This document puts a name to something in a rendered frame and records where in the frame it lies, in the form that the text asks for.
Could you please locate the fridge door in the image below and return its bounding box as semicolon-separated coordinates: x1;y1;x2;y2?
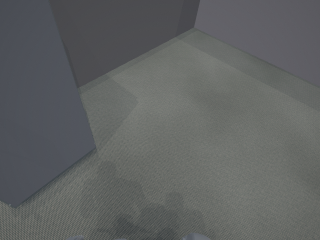
0;0;96;207

